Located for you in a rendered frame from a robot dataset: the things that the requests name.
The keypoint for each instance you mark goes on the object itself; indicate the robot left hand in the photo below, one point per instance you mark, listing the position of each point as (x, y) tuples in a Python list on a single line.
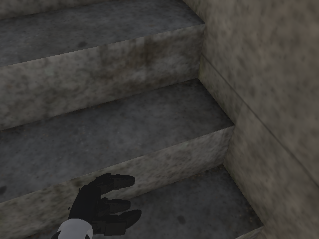
[(101, 213)]

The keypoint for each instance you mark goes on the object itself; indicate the left robot forearm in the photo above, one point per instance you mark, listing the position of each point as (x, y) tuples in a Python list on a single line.
[(74, 228)]

